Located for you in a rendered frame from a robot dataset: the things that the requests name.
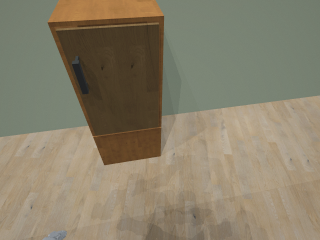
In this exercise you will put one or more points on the left robot hand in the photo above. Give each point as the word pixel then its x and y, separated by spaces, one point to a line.
pixel 59 235

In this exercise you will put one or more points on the handle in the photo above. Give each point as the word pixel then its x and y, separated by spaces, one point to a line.
pixel 80 75

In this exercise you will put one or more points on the cupboard door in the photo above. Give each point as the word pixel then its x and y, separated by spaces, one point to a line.
pixel 120 64

